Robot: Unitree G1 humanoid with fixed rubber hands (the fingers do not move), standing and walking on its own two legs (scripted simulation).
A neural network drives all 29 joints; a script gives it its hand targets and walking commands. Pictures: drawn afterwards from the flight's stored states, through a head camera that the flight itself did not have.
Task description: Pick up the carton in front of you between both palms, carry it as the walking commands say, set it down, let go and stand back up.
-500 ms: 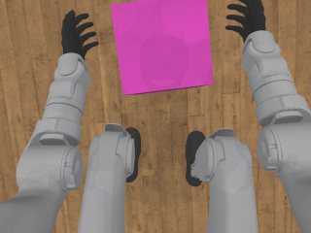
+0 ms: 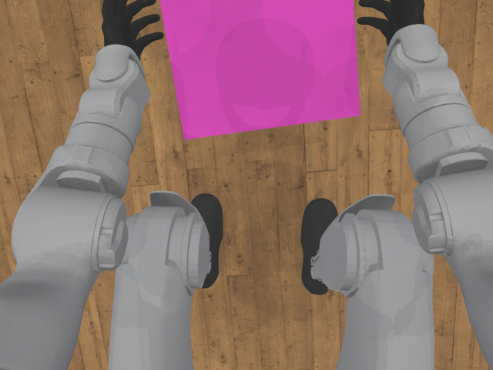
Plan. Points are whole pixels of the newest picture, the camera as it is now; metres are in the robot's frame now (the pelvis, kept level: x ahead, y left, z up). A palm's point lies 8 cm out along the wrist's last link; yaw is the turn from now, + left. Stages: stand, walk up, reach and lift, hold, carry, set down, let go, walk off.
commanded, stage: reach and lift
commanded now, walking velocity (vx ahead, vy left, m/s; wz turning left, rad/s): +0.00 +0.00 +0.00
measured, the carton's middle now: (259, 61) +0.50 +0.00 -0.25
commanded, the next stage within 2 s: none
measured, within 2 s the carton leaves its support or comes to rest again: leaves its support in 0.56 s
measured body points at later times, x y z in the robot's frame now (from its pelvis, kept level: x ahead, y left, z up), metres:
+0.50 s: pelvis -0.01 +0.00 +0.00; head +0.35 -0.03 +0.26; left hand +0.53 +0.16 -0.17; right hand +0.55 -0.15 -0.18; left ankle +0.13 +0.12 -0.34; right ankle +0.11 -0.12 -0.34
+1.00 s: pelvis +0.00 +0.01 +0.08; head +0.25 -0.02 +0.45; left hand +0.50 +0.14 +0.01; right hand +0.50 -0.17 +0.01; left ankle +0.12 +0.12 -0.34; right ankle +0.11 -0.12 -0.34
